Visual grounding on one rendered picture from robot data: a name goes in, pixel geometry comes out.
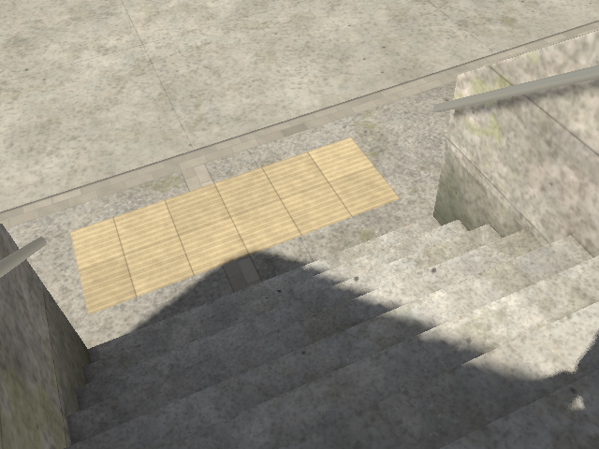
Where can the stairs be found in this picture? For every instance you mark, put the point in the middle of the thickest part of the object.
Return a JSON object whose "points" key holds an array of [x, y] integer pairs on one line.
{"points": [[428, 337]]}

